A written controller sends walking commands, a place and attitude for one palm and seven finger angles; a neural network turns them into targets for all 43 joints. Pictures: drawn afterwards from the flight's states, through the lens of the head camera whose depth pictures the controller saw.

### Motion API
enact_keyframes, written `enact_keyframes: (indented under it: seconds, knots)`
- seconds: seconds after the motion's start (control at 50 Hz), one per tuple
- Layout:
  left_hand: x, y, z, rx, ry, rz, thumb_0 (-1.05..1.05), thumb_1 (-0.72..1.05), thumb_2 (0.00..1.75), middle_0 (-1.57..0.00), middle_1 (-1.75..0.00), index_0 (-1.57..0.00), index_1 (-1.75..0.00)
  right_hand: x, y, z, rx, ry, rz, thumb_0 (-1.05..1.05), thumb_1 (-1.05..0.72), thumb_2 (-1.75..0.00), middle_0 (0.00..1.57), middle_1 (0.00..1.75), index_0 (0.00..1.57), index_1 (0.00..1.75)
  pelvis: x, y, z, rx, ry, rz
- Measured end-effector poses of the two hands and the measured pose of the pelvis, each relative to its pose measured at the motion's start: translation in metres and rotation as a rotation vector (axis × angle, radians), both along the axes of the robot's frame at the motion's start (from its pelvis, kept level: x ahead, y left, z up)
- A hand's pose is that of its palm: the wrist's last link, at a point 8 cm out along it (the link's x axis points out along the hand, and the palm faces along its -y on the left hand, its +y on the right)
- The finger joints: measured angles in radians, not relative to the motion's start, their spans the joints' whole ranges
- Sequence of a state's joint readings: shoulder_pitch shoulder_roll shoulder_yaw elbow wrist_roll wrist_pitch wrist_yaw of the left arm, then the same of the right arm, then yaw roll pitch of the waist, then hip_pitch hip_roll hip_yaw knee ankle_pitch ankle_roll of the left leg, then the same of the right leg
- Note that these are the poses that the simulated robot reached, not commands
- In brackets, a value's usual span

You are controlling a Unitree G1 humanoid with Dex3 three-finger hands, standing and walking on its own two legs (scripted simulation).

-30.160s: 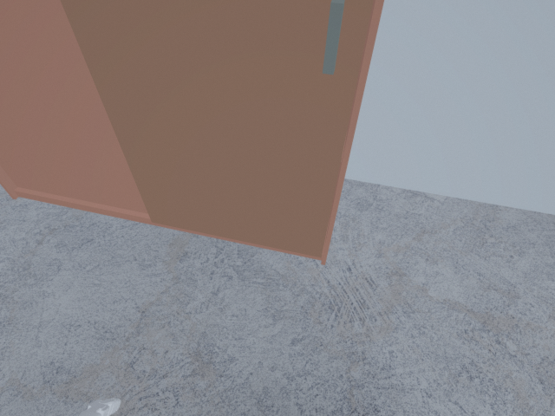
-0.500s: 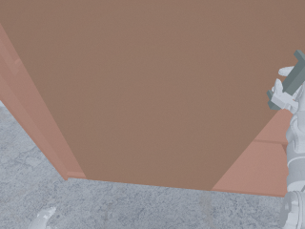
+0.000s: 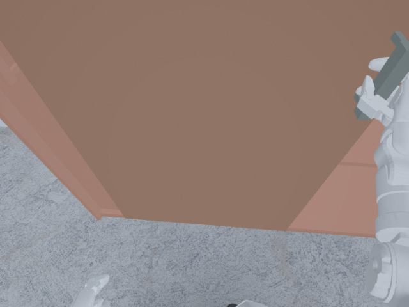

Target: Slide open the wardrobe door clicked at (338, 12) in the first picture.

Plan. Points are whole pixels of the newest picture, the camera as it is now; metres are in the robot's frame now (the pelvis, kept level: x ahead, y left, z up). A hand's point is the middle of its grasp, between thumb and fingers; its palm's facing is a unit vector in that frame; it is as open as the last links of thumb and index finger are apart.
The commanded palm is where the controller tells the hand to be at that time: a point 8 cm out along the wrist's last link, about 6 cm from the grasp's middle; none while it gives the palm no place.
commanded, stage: stop walking and hold the door there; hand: right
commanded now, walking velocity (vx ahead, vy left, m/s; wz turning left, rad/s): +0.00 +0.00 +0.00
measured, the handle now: (379, 77) +0.49 -0.28 +0.19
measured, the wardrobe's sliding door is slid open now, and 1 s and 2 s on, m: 0.62 0.62 0.62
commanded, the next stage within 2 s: loosen the grip on the handle in 0.40 s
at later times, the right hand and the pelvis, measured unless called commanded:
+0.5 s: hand (366, 99) +0.45 -0.25 +0.17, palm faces +0.33 +0.93 -0.17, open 5.7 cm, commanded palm +0.41 -0.29 +0.17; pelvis +0.00 +0.00 +0.00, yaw +2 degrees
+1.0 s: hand (369, 100) +0.45 -0.26 +0.17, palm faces +0.31 +0.94 -0.17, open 13.5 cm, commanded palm +0.42 -0.29 +0.17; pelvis -0.02 -0.01 +0.00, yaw +3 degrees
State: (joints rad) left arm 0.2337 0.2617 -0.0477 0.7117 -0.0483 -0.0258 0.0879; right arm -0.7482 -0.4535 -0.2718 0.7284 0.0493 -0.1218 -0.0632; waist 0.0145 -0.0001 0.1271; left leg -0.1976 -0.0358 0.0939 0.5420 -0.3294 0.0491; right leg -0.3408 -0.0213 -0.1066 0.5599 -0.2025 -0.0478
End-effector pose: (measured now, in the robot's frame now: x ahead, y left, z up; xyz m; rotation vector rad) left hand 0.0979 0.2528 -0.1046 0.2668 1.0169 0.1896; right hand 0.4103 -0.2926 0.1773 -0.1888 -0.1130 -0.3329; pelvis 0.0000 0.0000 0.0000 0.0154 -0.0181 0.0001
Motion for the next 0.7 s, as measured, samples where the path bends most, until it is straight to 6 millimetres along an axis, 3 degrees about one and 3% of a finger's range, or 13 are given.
enact_keyframes:
  seconds: [0.16,0.5,0.62,0.7]
  knots:
    - [-0.011,0.024,0.019,0.091,-0.05,0.045,0.01,0.91,0.9,-0.2,-0.3,-0.2,-0.3,-0.001,0.001,0.001,0.019,0.015,0.008,-0.13,-0.71,-0.76,0.45,1.4,0.3,1.4,-0.004,-0.006,0.002,0.006,0.007,0.033]
    - [-0.031,0.009,0.004,0.017,-0.012,0.1,0.01,0.9,0.9,-0.2,-0.3,-0.21,-0.3,-0.002,0.001,0.003,0.011,0.056,-0.005,-0.13,-0.69,-0.75,0.45,1.4,0.33,1.4,-0.002,-0.002,0.003,0.009,0.012,0.042]
    - [-0.035,0.013,0.016,0.022,-0.086,0.053,0.01,0.9,0.9,-0.2,-0.3,-0.21,-0.3,0.001,-0.01,0.01,0.107,0.107,0.021,-0.09,-0.57,-0.73,0.45,1.4,0.38,1.4,-0.01,0.001,0.003,-0.006,0.055,0.028]
    - [-0.041,0.021,0.02,0.042,-0.121,0.053,0.01,0.9,0.9,-0.2,-0.3,-0.21,-0.3,-0.006,-0.011,0.015,0.02,0.083,0.001,-0.04,-0.39,-0.65,0.43,1.37,0.39,1.39,-0.02,-0.002,0.001,0.0,0.058,0.029]
